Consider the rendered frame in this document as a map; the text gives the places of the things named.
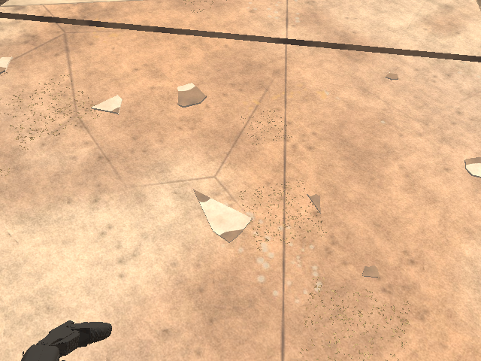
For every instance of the robot left hand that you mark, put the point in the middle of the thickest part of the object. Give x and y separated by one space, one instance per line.
65 338

